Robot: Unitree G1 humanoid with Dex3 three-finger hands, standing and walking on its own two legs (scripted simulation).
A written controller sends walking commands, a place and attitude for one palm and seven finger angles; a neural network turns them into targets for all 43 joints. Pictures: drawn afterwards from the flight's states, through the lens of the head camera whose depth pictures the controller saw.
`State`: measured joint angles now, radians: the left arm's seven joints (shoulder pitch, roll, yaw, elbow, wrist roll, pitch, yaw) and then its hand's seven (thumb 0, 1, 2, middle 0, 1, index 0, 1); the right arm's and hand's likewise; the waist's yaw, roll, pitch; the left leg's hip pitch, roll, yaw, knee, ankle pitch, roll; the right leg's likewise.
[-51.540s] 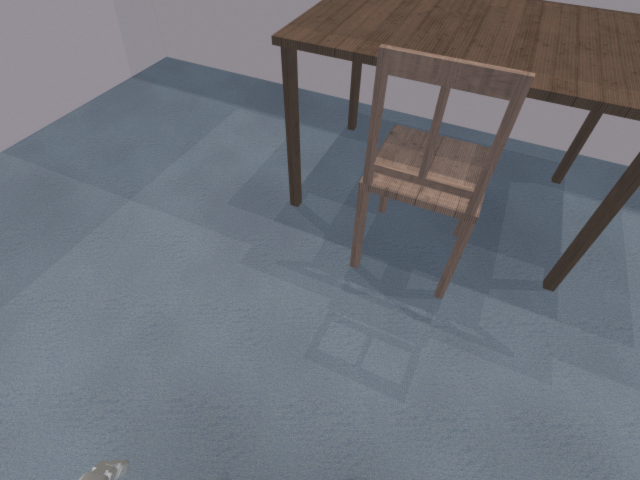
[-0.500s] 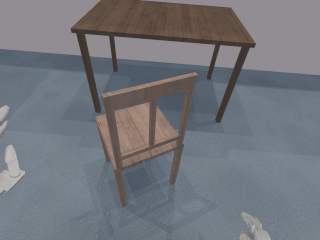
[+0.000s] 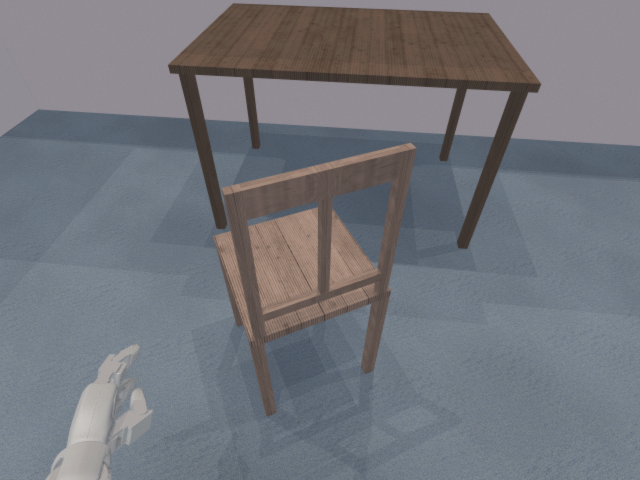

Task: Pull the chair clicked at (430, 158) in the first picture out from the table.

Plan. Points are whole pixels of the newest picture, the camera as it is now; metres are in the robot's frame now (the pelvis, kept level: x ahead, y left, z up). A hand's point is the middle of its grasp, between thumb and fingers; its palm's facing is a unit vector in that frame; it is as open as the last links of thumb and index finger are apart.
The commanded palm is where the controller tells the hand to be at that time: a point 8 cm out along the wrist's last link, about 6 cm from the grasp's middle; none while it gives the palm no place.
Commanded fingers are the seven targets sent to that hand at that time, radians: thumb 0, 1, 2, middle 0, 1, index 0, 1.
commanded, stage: let the arm hang, fingers relaxed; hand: left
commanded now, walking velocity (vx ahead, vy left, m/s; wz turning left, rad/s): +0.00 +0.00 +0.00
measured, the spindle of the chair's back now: (324, 248) +0.59 +0.02 -0.10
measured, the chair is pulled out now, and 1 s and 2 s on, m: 0.53 0.53 0.53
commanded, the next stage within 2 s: look to check the result in 0.96 s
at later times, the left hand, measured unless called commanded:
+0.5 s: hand out of the picture +0.01 +0.18 -0.16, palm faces +0.00 -0.98 -0.20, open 7.3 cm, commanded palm none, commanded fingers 0.00 0.90 0.90 -0.20 -0.30 -0.20 -0.30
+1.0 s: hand out of the picture +0.01 +0.15 -0.16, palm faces +0.01 -0.99 -0.15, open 7.4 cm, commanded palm none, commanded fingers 0.00 0.90 0.90 -0.20 -0.30 -0.20 -0.30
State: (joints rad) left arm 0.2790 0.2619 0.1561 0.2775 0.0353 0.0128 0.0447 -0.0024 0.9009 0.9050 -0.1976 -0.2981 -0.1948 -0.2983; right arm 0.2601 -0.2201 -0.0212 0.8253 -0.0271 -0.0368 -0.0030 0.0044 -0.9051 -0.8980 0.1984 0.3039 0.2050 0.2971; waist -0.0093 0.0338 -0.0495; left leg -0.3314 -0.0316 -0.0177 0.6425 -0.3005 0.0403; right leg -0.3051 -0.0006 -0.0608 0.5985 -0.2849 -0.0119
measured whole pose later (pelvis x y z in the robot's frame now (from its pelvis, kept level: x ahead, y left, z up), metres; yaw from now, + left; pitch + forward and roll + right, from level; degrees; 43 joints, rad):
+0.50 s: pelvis +0.02 +0.00 +0.02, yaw -1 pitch -2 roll -1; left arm 0.32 0.16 -0.01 1.09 0.01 0.02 0.03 -0.01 0.92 0.90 -0.20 -0.30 -0.20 -0.30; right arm 0.35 -0.12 0.01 1.07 -0.01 0.00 -0.03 0.00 -0.91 -0.90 0.20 0.30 0.20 0.30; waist 0.00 0.01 0.06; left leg -0.18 -0.03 0.00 0.45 -0.24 0.04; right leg -0.16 0.00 -0.04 0.42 -0.23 -0.01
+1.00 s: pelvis +0.03 +0.00 +0.02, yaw -1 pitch -2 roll +0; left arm 0.32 0.11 -0.02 1.11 0.01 0.01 0.04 0.00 0.91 0.90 -0.20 -0.30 -0.20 -0.30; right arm 0.36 -0.11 0.00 1.11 -0.01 -0.01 -0.04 0.00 -0.91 -0.90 0.20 0.30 0.20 0.30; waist 0.00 0.00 0.04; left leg -0.17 -0.03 0.01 0.44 -0.25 0.04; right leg -0.16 0.00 -0.03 0.42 -0.23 -0.01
